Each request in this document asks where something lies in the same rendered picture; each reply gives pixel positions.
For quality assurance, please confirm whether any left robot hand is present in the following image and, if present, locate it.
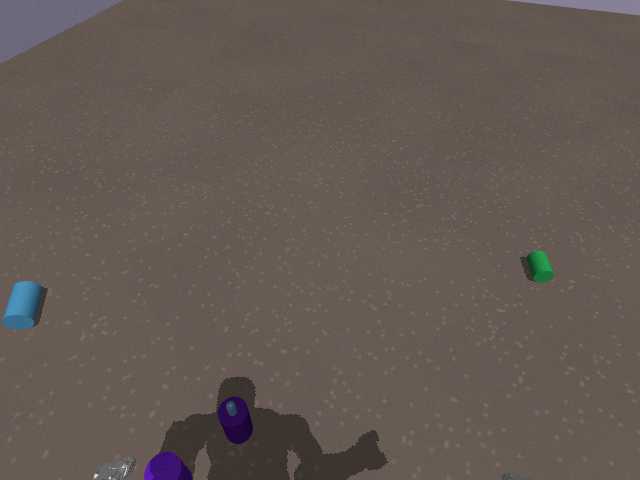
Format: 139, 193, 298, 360
93, 457, 136, 480

